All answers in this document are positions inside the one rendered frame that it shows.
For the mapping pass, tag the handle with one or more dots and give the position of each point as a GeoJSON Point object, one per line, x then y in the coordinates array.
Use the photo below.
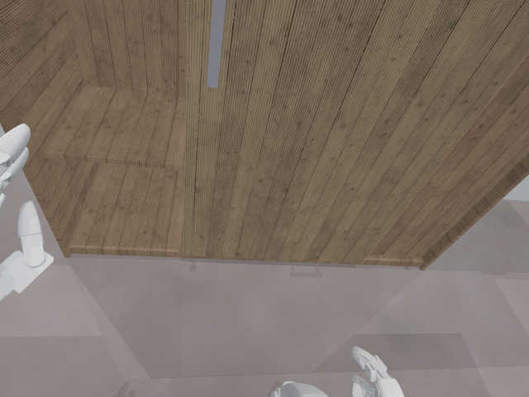
{"type": "Point", "coordinates": [215, 48]}

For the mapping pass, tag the wardrobe door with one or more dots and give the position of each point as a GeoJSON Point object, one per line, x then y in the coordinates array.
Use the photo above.
{"type": "Point", "coordinates": [492, 145]}
{"type": "Point", "coordinates": [330, 115]}

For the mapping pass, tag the robot right hand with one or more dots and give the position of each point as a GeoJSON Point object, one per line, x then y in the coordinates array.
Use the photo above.
{"type": "Point", "coordinates": [376, 371]}

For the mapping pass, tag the robot left hand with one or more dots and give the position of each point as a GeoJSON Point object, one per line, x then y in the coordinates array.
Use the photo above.
{"type": "Point", "coordinates": [20, 269]}

